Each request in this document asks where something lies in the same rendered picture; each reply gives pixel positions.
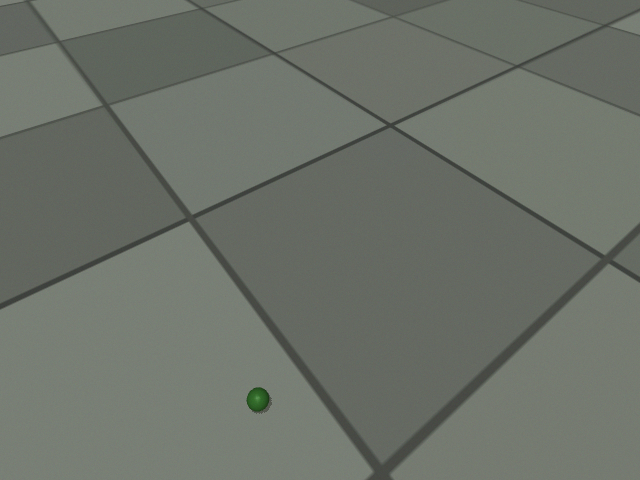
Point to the ball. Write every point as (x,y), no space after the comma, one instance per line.
(257,399)

